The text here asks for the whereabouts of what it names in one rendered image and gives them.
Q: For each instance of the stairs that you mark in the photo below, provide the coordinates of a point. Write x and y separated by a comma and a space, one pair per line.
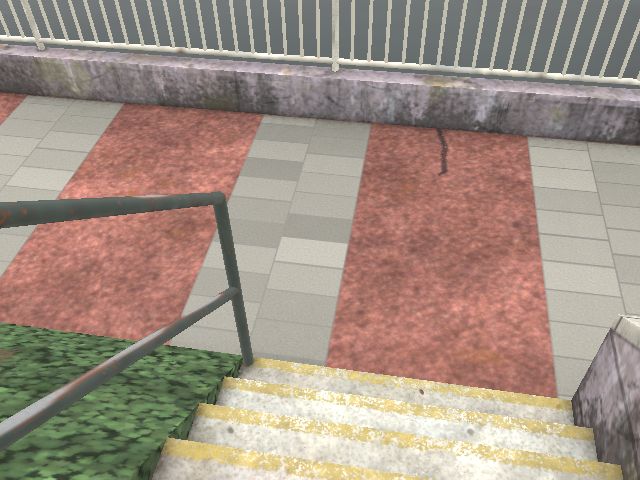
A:
282, 420

